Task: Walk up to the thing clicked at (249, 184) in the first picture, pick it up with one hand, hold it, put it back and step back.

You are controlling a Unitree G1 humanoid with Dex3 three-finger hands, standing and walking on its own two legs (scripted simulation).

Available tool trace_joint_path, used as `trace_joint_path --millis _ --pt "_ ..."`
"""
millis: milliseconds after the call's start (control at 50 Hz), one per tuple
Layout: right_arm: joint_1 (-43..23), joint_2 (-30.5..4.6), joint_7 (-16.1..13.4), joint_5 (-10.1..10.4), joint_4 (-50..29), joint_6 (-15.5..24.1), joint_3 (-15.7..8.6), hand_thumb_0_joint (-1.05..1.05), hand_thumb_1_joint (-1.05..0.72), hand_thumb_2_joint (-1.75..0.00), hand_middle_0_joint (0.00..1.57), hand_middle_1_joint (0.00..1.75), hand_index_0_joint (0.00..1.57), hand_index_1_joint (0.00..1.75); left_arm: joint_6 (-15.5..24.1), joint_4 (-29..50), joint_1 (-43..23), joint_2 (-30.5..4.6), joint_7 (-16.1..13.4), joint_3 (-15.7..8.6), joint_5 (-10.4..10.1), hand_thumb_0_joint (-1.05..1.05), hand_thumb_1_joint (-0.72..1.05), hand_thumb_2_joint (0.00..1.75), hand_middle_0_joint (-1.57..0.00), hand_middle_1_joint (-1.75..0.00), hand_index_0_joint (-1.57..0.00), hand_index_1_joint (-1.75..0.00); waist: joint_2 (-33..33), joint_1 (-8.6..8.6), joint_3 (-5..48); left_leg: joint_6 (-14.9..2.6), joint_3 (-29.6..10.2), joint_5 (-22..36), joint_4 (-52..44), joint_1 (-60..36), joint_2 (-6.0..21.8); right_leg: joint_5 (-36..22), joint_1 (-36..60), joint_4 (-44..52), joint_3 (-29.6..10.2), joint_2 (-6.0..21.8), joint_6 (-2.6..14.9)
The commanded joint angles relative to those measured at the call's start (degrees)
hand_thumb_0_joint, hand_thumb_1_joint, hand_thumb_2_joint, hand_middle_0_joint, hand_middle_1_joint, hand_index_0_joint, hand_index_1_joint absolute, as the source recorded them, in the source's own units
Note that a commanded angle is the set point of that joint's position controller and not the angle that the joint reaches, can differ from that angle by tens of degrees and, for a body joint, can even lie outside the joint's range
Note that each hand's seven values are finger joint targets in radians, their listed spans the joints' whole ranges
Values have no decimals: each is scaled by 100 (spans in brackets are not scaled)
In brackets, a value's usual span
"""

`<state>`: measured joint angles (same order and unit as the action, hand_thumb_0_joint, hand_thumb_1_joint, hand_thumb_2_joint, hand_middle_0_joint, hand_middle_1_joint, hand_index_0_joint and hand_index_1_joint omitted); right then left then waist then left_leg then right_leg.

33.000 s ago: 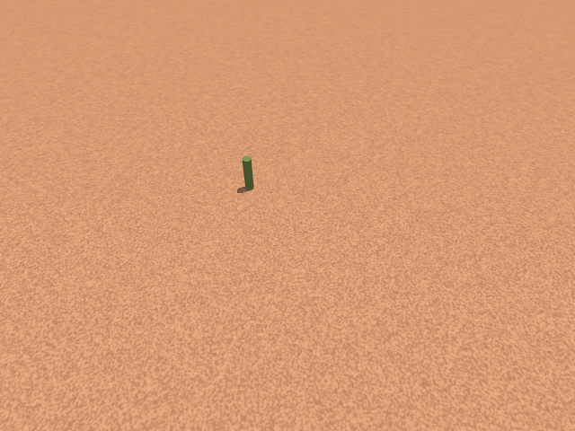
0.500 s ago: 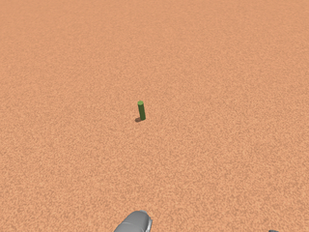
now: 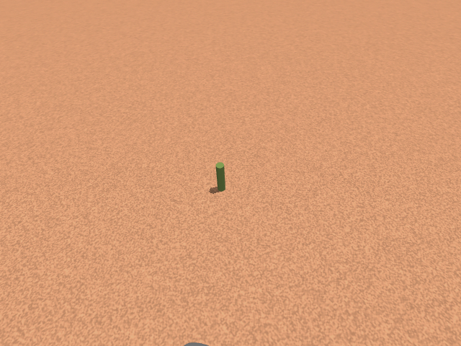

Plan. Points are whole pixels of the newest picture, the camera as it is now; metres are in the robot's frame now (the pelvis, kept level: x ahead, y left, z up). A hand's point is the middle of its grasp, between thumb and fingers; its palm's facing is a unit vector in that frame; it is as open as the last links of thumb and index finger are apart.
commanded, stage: step back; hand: left
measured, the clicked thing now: (220, 177) +1.06 +0.18 -0.67
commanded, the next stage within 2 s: stand in 0.52 s
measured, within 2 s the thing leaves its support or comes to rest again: neither
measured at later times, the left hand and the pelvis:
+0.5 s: hand out of the picture +0.12 +0.30 -0.15, palm faces +0.01 -0.94 -0.34, open 7.4 cm; pelvis +0.03 +0.04 +0.01, yaw -1 degrees
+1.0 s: hand out of the picture +0.10 +0.28 -0.14, palm faces -0.04 -0.94 -0.33, open 7.4 cm; pelvis +0.03 +0.03 +0.02, yaw +0 degrees
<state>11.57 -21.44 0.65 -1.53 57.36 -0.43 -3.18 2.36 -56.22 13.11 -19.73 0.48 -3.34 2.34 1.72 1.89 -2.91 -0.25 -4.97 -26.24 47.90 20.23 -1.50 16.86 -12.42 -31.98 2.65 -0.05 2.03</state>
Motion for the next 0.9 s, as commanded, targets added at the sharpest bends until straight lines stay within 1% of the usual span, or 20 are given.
trace_joint_path --millis 0,40,80,100,120,140,160,180,220,260,340,380,480,500,580,640,700,740,840,880 --pt "-73 -920 -15 3 -352 200 -191 0 -90 -90 20 30 20 30 212 424 -384 -1660 -118 -380 -30 0 90 90 -20 -30 -20 -30 -908 -45 40 49 122 122 -553 233 312 -639 124 1361 -1449 1523 779" --pt "-190 -857 -15 -7 -305 180 -191 0 -90 -90 20 30 20 30 147 434 -548 -1595 -114 -323 -68 0 90 90 -20 -30 -20 -30 -1035 -82 -23 45 486 395 -1064 -241 226 -1109 -235 1162 -1103 1370 670" --pt "-124 -805 -43 -5 -211 209 -197 0 -90 -90 20 30 20 30 63 434 -592 -1564 -109 -254 -129 0 90 90 -20 -30 -20 -30 -950 -211 152 9 718 1336 -1994 -842 104 -1892 -310 545 -826 1182 499" --pt "-97 -878 -74 -27 -175 222 -217 0 -90 -90 20 30 20 30 33 446 -503 -1412 -103 -189 -144 0 90 90 -20 -30 -20 -30 -745 -244 310 -80 535 1832 -2184 -1226 179 -1995 -460 280 -712 1050 324" --pt "-101 -1019 -103 -46 -176 250 -236 0 -90 -90 20 30 20 30 13 447 -455 -1256 -99 -126 -176 0 90 90 -20 -30 -20 -30 -382 -227 519 -196 29 2197 -2253 -1469 624 -1714 -544 22 -586 827 144" --pt "-360 -1230 -116 -36 -259 280 -235 0 -90 -90 20 30 20 30 -29 426 -407 -1107 -89 -66 -240 0 90 90 -20 -30 -20 -30 190 -105 597 -475 -954 1790 -2599 -1132 1306 -539 -553 -104 -455 414 -84" --pt "-567 -1471 -101 29 -278 255 -251 0 -90 -90 20 30 20 30 -75 292 -420 -1234 -100 -123 -269 0 90 90 -20 -30 -20 -30 327 -57 625 -887 -1124 1359 -2666 -500 1605 580 90 -239 -230 185 -94" --pt "-773 -1424 -89 19 -256 231 -222 0 -90 -90 20 30 20 30 -68 201 -378 -1211 -117 -91 -226 0 90 90 -20 -30 -20 -30 298 -4 542 -878 -1063 1335 -2671 -410 1620 623 241 11 -263 202 -61" --pt "-978 -1220 -88 46 -215 206 -125 0 -90 -90 20 30 20 30 -16 48 -378 -1252 -128 -81 -170 0 90 90 -20 -30 -20 -30 318 46 441 -478 -602 1685 -2482 -275 1245 -116 521 558 -406 390 5" --pt "-1034 -1092 -95 64 -125 211 -76 0 -90 -90 20 30 20 30 27 -41 -438 -1410 -120 -108 -192 0 90 90 -20 -30 -20 -30 279 -38 366 -224 -212 1957 -2274 -427 905 -873 461 741 -655 584 54" --pt "-1035 -1085 -101 77 66 238 -77 0 -90 -90 20 30 20 30 16 -141 -631 -1335 -140 -70 -213 0 90 90 -20 -30 -20 -30 260 -88 694 -272 -160 2967 -2394 -1029 1020 -1419 563 703 -484 577 -15" --pt "-1115 -1078 -108 87 96 229 -88 0 -90 -90 20 30 20 30 10 -199 -651 -1308 -147 -51 -195 0 90 90 -20 -30 -20 -30 204 -87 751 -309 -92 3152 -2381 -1175 1041 -1524 600 797 -439 592 -58" --pt "-1333 -972 -104 86 165 210 -69 0 -90 -90 20 30 20 30 -20 -314 -799 -1292 -130 -36 -169 0 90 90 -20 -30 -20 -30 23 -85 554 -228 -27 2511 -2669 -1060 1011 -1319 588 995 -533 624 -74" --pt "-1187 -1022 -85 104 217 247 -13 0 -90 -90 20 30 20 30 -15 -399 -821 -1085 -103 71 -191 0 90 90 -20 -30 -20 -30 35 -135 561 -208 -151 2788 -2805 -1236 987 -1372 633 1185 -575 666 -156" --pt "-1211 -980 -74 111 274 278 -3 0 -90 -90 20 30 20 30 -10 -473 -940 -1223 -107 62 -184 0 90 90 -20 -30 -20 -30 -87 -155 608 -142 -66 3162 -2895 -1494 967 -1437 723 1357 -565 700 -208" --pt "-1309 -1011 -65 109 276 291 3 0 -90 -90 20 30 20 30 -14 -518 -913 -1202 -90 76 -183 0 90 90 -20 -30 -20 -30 -26 -101 596 -121 -40 2924 -3009 -1565 951 -1322 726 1502 -563 732 -217" --pt "-1224 -977 -65 105 330 286 21 0 -90 -90 20 30 20 30 -17 -519 -1054 -1254 -87 72 -164 0 90 90 -20 -30 -20 -30 -108 -158 532 -71 -16 2753 -3117 -1480 934 -1195 744 1555 -570 755 -209" --pt "-1227 -1019 -62 100 355 268 10 0 -90 -90 20 30 20 30 -23 -557 -1026 -1229 -80 89 -165 0 90 90 -20 -30 -20 -30 -116 -178 396 -60 -27 2095 -3208 -1359 901 -868 637 1662 -595 756 -198" --pt "-1161 -1000 -47 99 419 269 37 0 -90 -90 20 30 20 30 -10 -566 -1042 -1274 -74 98 -162 0 90 90 -20 -30 -20 -30 -109 -190 424 -40 -19 2226 -3223 -1374 895 -903 646 1679 -615 792 -160" --pt "-1104 -1052 -54 102 459 257 37 0 -90 -90 20 30 20 30 -27 -595 -990 -1279 -69 98 -167 0 90 90 -20 -30 -20 -30 -91 -185 361 -40 -58 1895 -3306 -1249 907 -780 678 1683 -613 778 -160"
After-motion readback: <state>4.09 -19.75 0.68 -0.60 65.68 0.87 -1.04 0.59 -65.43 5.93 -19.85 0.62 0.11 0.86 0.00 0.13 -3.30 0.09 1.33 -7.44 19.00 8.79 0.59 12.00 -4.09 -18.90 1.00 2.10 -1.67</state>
